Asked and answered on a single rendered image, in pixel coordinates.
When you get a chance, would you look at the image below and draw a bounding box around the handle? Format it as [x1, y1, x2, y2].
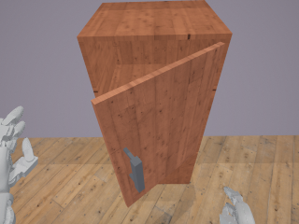
[123, 147, 145, 192]

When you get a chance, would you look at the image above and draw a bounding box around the cupboard door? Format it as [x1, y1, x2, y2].
[91, 42, 225, 207]

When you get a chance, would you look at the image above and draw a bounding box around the left robot hand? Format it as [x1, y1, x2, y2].
[0, 105, 38, 192]

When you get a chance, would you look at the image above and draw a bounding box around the right robot hand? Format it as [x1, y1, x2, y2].
[219, 186, 255, 224]

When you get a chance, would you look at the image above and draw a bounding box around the robot left forearm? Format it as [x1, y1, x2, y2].
[0, 191, 16, 224]

